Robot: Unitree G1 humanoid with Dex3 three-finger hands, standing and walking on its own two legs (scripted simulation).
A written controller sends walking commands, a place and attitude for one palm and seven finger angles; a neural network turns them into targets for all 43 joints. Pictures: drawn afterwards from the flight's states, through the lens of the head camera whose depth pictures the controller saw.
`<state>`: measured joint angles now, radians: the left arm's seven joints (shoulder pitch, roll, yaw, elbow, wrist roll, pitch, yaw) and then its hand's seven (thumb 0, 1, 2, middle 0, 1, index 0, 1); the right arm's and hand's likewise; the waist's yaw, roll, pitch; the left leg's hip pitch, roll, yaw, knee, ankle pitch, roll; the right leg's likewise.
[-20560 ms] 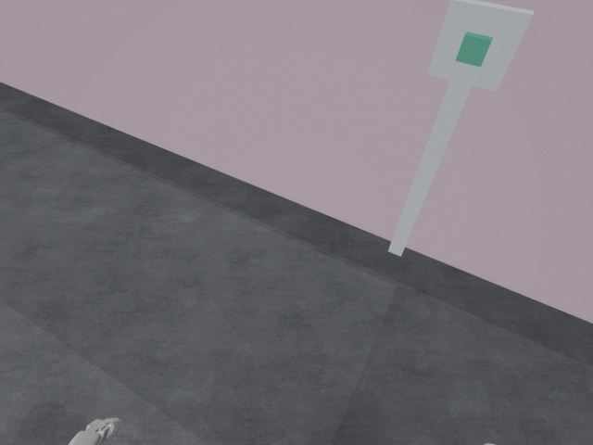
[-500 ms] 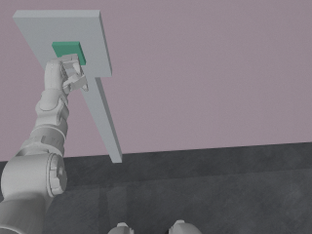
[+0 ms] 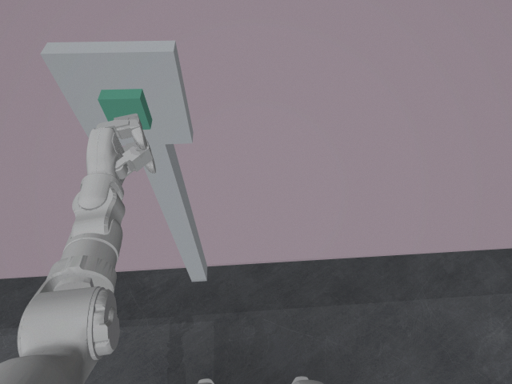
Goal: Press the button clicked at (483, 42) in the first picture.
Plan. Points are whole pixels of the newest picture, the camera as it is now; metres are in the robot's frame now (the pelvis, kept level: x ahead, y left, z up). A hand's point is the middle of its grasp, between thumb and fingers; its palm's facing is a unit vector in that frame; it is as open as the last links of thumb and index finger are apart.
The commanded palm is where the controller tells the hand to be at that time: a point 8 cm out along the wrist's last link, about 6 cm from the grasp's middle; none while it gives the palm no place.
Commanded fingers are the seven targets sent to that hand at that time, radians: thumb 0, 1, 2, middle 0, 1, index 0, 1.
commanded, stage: pull the fist back off the button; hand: left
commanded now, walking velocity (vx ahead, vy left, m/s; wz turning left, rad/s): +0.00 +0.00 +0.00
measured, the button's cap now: (127, 108) +0.51 +0.20 +0.14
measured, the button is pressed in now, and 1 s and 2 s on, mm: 0 0 0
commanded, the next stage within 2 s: draw the hand back to the body in 0.52 s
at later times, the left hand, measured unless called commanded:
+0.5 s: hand (130, 196) +0.37 +0.17 +0.11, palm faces +0.06 -1.00 +0.00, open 3.1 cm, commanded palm +0.35 +0.22 +0.11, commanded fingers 0.00 0.90 0.90 -1.30 -1.50 -1.30 -1.50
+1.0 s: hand (109, 212) +0.32 +0.18 +0.14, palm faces +0.08 -1.00 -0.04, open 3.1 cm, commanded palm +0.28 +0.23 +0.14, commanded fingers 0.00 0.90 0.90 -1.30 -1.50 -1.30 -1.50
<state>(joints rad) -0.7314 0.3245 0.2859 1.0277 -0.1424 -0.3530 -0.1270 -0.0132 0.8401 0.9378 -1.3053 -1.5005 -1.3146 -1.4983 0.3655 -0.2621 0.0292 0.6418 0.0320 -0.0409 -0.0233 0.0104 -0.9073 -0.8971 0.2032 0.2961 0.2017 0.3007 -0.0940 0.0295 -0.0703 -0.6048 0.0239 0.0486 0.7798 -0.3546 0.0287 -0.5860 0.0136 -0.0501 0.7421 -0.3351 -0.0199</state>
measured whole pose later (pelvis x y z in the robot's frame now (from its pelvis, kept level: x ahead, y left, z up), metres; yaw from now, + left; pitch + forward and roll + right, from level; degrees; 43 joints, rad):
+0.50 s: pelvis +0.03 +0.00 +0.01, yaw +1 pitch +5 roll -1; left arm -0.17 0.20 0.15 0.33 -0.20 -0.18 -0.12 0.01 0.89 0.90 -1.31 -1.50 -1.31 -1.50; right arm 0.24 -0.25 0.02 0.57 0.05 -0.05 -0.03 0.01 -0.91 -0.90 0.20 0.30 0.20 0.30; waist 0.00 0.04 -0.07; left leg -0.41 0.01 0.04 0.68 -0.37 0.03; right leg -0.39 0.00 -0.06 0.65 -0.36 -0.01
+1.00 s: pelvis +0.02 -0.01 +0.02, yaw +1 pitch +1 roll +0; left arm -0.02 0.23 0.19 0.12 -0.23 -0.07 -0.14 0.02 0.89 0.90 -1.30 -1.50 -1.30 -1.50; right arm 0.27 -0.25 0.04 0.59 0.06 -0.07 -0.06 0.02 -0.91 -0.90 0.20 0.30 0.20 0.30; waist 0.01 0.05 -0.05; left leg -0.30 0.01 0.05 0.60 -0.32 0.02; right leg -0.29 0.01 -0.05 0.59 -0.32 -0.03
